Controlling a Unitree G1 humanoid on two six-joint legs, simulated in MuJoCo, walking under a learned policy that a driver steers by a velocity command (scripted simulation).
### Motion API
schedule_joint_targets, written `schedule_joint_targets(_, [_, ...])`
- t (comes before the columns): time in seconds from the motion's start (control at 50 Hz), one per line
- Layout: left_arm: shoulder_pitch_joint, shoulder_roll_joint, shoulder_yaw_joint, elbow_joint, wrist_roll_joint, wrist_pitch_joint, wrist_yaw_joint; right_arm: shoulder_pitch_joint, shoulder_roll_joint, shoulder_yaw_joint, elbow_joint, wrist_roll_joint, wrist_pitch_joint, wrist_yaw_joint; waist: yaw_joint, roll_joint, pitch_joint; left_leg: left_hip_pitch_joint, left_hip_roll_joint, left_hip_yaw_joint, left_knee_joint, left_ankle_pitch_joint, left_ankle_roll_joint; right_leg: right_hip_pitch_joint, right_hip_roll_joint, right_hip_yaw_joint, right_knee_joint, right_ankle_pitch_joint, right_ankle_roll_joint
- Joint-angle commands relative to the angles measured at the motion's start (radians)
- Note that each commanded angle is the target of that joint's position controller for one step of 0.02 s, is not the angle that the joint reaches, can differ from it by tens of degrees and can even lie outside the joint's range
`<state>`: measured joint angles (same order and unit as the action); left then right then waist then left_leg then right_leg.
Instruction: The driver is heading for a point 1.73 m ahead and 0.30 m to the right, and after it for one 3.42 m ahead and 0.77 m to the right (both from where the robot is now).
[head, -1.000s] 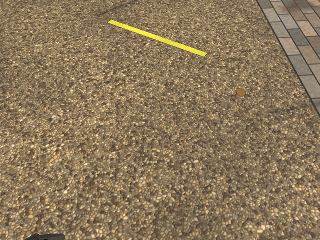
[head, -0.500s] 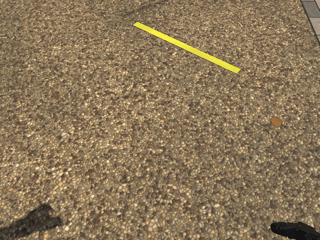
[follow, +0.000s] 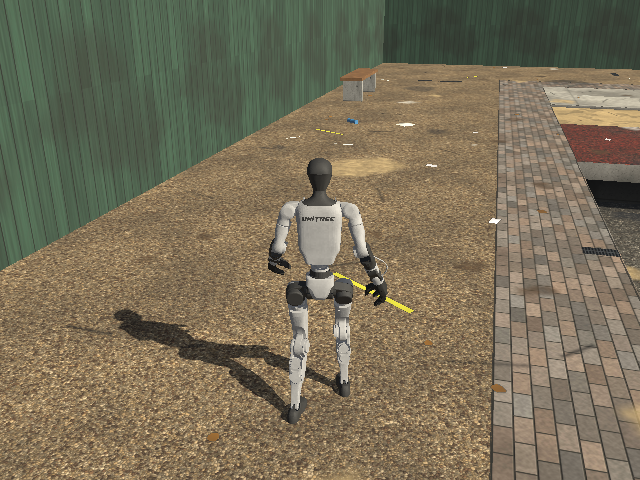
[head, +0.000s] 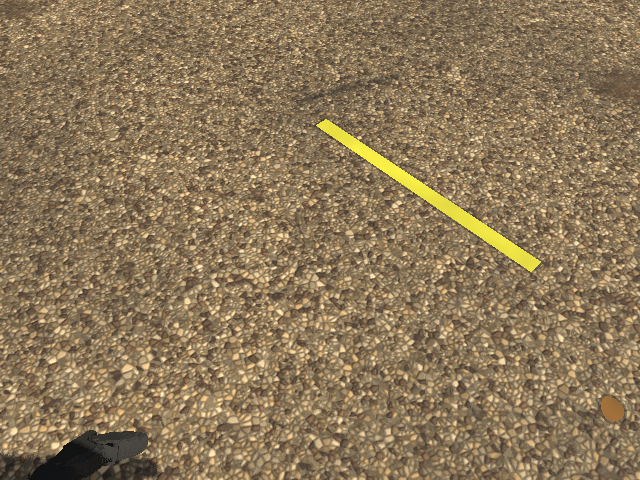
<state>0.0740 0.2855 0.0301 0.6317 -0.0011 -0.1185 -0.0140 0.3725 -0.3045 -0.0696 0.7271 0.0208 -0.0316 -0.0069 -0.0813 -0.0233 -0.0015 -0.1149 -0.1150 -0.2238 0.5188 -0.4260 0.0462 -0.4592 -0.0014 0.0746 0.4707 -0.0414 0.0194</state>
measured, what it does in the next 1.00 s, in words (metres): walks ahead: left foot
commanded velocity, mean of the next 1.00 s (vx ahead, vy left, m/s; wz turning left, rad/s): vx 0.50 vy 0.00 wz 0.09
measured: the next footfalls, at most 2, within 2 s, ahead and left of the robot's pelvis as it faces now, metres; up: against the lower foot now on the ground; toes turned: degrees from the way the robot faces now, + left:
left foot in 0.50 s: +0.41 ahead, +0.14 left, +0.00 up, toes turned +5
right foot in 1.02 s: +0.72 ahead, -0.08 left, +0.00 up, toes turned +2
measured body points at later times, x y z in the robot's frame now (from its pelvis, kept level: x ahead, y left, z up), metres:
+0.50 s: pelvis +0.27 +0.02 +0.00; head +0.30 +0.03 +0.45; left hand +0.22 +0.31 -0.13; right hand +0.54 -0.18 -0.06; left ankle +0.38 +0.13 -0.73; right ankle +0.12 -0.13 -0.72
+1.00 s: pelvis +0.54 +0.02 +0.00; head +0.57 +0.02 +0.45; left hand +0.76 +0.26 -0.07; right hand +0.54 -0.27 -0.12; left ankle +0.38 +0.14 -0.73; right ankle +0.68 -0.08 -0.72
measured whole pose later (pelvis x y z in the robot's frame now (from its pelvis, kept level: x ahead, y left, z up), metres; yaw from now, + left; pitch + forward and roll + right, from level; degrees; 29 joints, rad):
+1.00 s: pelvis +0.54 +0.02 +0.00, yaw +4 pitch +2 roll +2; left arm 0.03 0.26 0.02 0.69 -0.01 -0.09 -0.05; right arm 0.42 -0.30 -0.06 0.84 0.02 -0.05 0.00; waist -0.09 -0.03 0.01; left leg 0.05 -0.03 0.02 0.31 -0.40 0.01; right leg -0.51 -0.04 0.00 0.49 -0.03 -0.05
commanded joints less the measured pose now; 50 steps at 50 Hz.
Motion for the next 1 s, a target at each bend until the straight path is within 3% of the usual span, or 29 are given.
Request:
schedule_joint_targets(0.02, [0.272,0.24,0.086,-0.018,0.03,-0.022,0.012,0.05,-0.002,0.012,-0.079,-0.008,-0.022,0.003,0.137,-0.069,-0.265,-0.344,0.059,0.0,0.422,0.113,0.018,0.66,-0.286,0.344,-0.028,-0.119,-0.193])
schedule_joint_targets(0.04, [0.362,0.258,0.101,0.039,0.01,-0.005,-0.002,0.114,-0.023,0.016,-0.083,0.013,-0.03,0.0,0.132,-0.317,-0.301,-0.59,0.029,0.074,0.669,-0.16,-0.02,0.769,-0.412,0.727,-0.147,-0.401,-0.302])
schedule_joint_targets(0.06, [0.329,0.177,0.08,0.026,-0.007,-0.002,-0.005,0.049,-0.111,-0.004,-0.077,0.02,-0.031,-0.001,0.158,-0.175,-0.173,-0.684,0.076,0.035,0.755,-0.105,-0.024,0.691,-0.38,0.697,-0.187,-0.543,-0.276])
schedule_joint_targets(0.08, [0.288,0.139,0.067,0.024,-0.003,0.005,-0.002,-0.055,-0.129,-0.009,-0.095,0.011,-0.03,0.0,0.165,-0.091,-0.073,-0.701,0.11,0.064,0.769,-0.022,-0.025,0.59,-0.336,0.541,-0.185,-0.479,-0.24])
schedule_joint_targets(0.1, [0.249,0.121,0.059,0.023,0.007,0.01,-0.002,-0.111,-0.116,-0.007,-0.111,-0.004,-0.032,0.001,0.151,-0.046,-0.019,-0.683,0.135,0.088,0.729,0.037,-0.024,0.491,-0.292,0.436,-0.201,-0.355,-0.231])
schedule_joint_targets(0.12, [0.222,0.101,0.05,0.027,0.011,0.011,-0.002,-0.134,-0.104,-0.009,-0.118,-0.012,-0.034,0.004,0.13,-0.049,0.01,-0.657,0.167,0.096,0.671,0.082,-0.024,0.427,-0.257,0.363,-0.221,-0.252,-0.227])
schedule_joint_targets(0.14, [0.207,0.092,0.046,0.031,0.014,0.01,-0.001,-0.126,-0.088,-0.007,-0.118,-0.01,-0.034,0.009,0.108,-0.077,0.016,-0.61,0.187,0.109,0.63,0.107,-0.026,0.377,-0.231,0.31,-0.241,-0.182,-0.221])
schedule_joint_targets(0.18, [0.21,0.091,0.045,0.049,0.004,0.006,-0.002,-0.117,-0.056,0.001,-0.111,-0.01,-0.031,0.015,0.094,-0.094,0.005,-0.573,0.197,0.143,0.558,0.127,-0.037,0.343,-0.211,0.239,-0.269,-0.079,-0.234])
schedule_joint_targets(0.28, [0.244,0.154,0.06,0.094,-0.011,0.017,0.005,-0.266,-0.009,0.027,-0.143,-0.016,-0.043,0.025,0.135,-0.058,0.024,-0.523,0.199,0.19,0.232,0.339,-0.055,0.325,-0.191,0.096,-0.308,0.052,-0.23])
schedule_joint_targets(0.34, [0.296,0.171,0.061,0.128,-0.021,0.026,0.005,-0.35,-0.017,0.027,-0.159,-0.005,-0.05,0.035,0.166,-0.058,0.036,-0.457,0.17,0.213,0.103,0.437,-0.055,0.336,-0.193,0.062,-0.301,0.056,-0.215])
schedule_joint_targets(0.4, [0.331,0.18,0.062,0.158,-0.027,0.04,0.007,-0.404,-0.033,0.021,-0.185,0.0,-0.056,0.047,0.168,-0.061,0.055,-0.449,0.158,0.21,0.035,0.405,-0.025,0.408,-0.233,0.074,-0.27,0.081,-0.198])
schedule_joint_targets(0.44, [0.329,0.196,0.068,0.169,-0.027,0.052,0.012,-0.379,-0.054,0.012,-0.185,-0.001,-0.059,0.05,0.136,-0.068,0.04,-0.384,0.141,0.223,-0.004,0.352,0.004,0.451,-0.247,0.069,-0.216,0.185,-0.178])
schedule_joint_targets(0.46, [0.313,0.202,0.068,0.169,-0.029,0.056,0.015,-0.31,-0.075,0.0,-0.168,-0.006,-0.06,0.048,0.088,-0.064,0.0,-0.271,0.118,0.247,-0.039,0.352,0.026,0.449,-0.226,0.038,-0.133,0.332,-0.16])
schedule_joint_targets(0.48, [0.315,0.185,0.061,0.168,-0.025,0.058,0.017,-0.18,-0.115,-0.023,-0.129,-0.012,-0.057,0.039,0.026,-0.046,-0.086,-0.074,0.106,0.258,-0.048,0.363,0.055,0.405,-0.18,-0.004,0.025,0.432,-0.136])
schedule_joint_targets(0.5, [0.304,0.139,0.04,0.141,-0.002,0.054,0.02,0.003,-0.183,-0.044,-0.098,-0.022,-0.052,0.027,-0.05,0.037,-0.23,0.217,0.269,0.085,-0.009,0.398,0.118,0.222,-0.13,-0.047,0.309,0.231,-0.096])
schedule_joint_targets(0.52, [0.42,0.027,0.005,0.118,0.0,0.035,0.016,0.058,-0.267,-0.059,-0.08,-0.027,-0.045,0.028,0.003,0.314,-0.354,0.522,0.497,-0.374,-0.102,0.2,0.276,-0.161,0.038,-0.073,0.664,-0.412,-0.029])
schedule_joint_targets(0.54, [0.37,0.119,0.025,0.132,-0.018,0.018,0.011,0.07,-0.173,-0.037,-0.078,-0.013,-0.041,0.029,-0.035,0.244,-0.344,0.505,0.494,-0.491,-0.19,0.05,0.275,-0.285,0.008,0.042,0.788,-0.531,-0.032])
schedule_joint_targets(0.56, [0.279,0.164,0.039,0.104,-0.038,0.009,0.005,0.008,-0.142,-0.023,-0.08,-0.01,-0.042,0.028,-0.027,0.189,-0.193,0.388,0.462,-0.356,-0.21,0.07,0.237,-0.349,-0.039,0.027,0.807,-0.452,-0.041])
schedule_joint_targets(0.58, [0.225,0.154,0.036,0.094,-0.033,0.006,0.008,-0.052,-0.123,-0.016,-0.085,-0.015,-0.043,0.028,-0.001,0.116,-0.116,0.259,0.419,-0.247,-0.227,0.166,0.217,-0.326,-0.08,0.0,0.77,-0.366,-0.04])
schedule_joint_targets(0.6, [0.201,0.145,0.038,0.09,-0.015,0.009,0.01,-0.097,-0.1,-0.01,-0.086,-0.023,-0.044,0.032,0.028,0.089,-0.058,0.146,0.385,-0.175,-0.255,0.27,0.21,-0.292,-0.103,-0.007,0.713,-0.312,-0.033])
schedule_joint_targets(0.62, [0.218,0.133,0.04,0.094,-0.009,0.017,0.009,-0.125,-0.081,-0.003,-0.088,-0.032,-0.049,0.034,0.064,0.104,-0.044,0.068,0.359,-0.124,-0.283,0.341,0.204,-0.231,-0.125,0.001,0.679,-0.275,-0.028])
schedule_joint_targets(0.66, [0.246,0.094,0.033,0.105,-0.008,0.036,0.008,-0.14,-0.078,-0.006,-0.077,-0.024,-0.061,0.036,0.096,0.111,-0.036,-0.013,0.342,-0.06,-0.332,0.408,0.215,-0.171,-0.132,-0.007,0.628,-0.248,-0.013])
schedule_joint_targets(0.7, [0.202,0.077,0.029,0.09,-0.001,0.049,0.012,-0.13,-0.1,-0.013,-0.056,-0.019,-0.07,0.033,0.1,0.094,-0.004,-0.053,0.337,-0.002,-0.367,0.453,0.222,-0.193,-0.137,-0.014,0.55,-0.181,0.006])
schedule_joint_targets(0.8, [0.024,0.047,0.013,0.049,-0.003,0.036,-0.002,-0.069,-0.133,-0.022,-0.01,-0.012,-0.061,0.016,0.044,0.072,0.044,-0.058,0.288,0.123,-0.388,0.46,0.173,-0.163,-0.109,-0.04,0.228,0.106,0.005])
schedule_joint_targets(0.9, [-0.115,0.061,0.013,-0.001,-0.015,0.025,-0.027,0.026,-0.158,-0.028,0.049,-0.001,-0.042,0.011,0.0,0.073,0.072,0.072,0.343,0.111,-0.341,0.44,0.155,-0.164,-0.074,-0.046,0.081,0.106,-0.026])
schedule_joint_targets(0.96, [-0.097,0.085,0.022,-0.007,-0.012,0.02,-0.037,0.032,-0.172,-0.034,0.07,0.001,-0.025,0.004,0.029,0.095,0.05,0.16,0.371,0.101,-0.261,0.572,0.127,-0.108,-0.05,-0.062,0.035,-0.01,-0.064])
schedule_joint_targets(0.98, [-0.035,0.104,0.033,0.007,-0.01,0.019,-0.035,0.016,-0.179,-0.035,0.07,0.001,-0.02,0.001,0.07,0.104,0.012,0.164,0.354,0.12,-0.184,0.722,0.111,-0.008,-0.022,-0.091,0.013,-0.031,-0.084])
schedule_joint_targets(1.0, [0.098,0.143,0.055,0.048,-0.006,0.019,-0.028,0.01,-0.164,-0.027,0.069,-0.001,-0.015,-0.002,0.135,0.092,-0.076,0.129,0.306,0.161,-0.025,0.838,0.086,0.187,0.001,-0.114,-0.003,-0.016,-0.114])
